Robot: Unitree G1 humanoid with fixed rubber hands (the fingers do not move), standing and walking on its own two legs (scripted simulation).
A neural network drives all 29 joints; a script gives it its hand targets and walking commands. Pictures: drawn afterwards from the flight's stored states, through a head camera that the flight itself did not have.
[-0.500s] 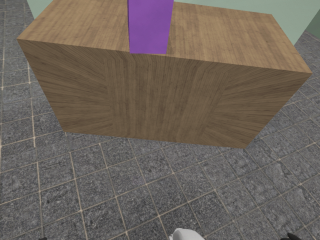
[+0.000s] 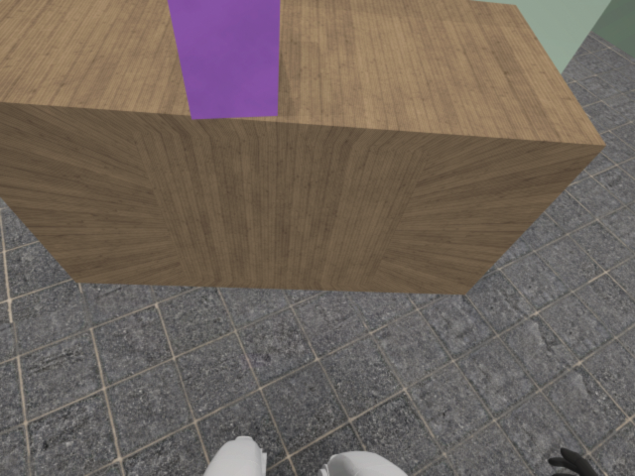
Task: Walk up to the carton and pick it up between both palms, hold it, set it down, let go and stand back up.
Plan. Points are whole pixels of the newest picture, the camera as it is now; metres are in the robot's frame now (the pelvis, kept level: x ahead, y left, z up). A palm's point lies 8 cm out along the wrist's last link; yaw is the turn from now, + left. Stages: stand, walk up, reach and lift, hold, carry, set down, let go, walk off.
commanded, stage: walk up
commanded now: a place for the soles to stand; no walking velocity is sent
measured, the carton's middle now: (225, 15) +0.85 +0.19 +0.09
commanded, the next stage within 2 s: none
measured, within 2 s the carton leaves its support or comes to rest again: neither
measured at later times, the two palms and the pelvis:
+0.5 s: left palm out of the picture +0.08 +0.18 -0.08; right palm out of the picture +0.05 -0.45 -0.12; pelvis -0.01 -0.12 +0.00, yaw -5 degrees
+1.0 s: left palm out of the picture +0.10 +0.28 -0.11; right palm out of the picture +0.04 -0.36 -0.08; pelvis -0.01 -0.03 +0.00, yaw -3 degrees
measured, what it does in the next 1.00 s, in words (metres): steps on the spot: right foot, then left foot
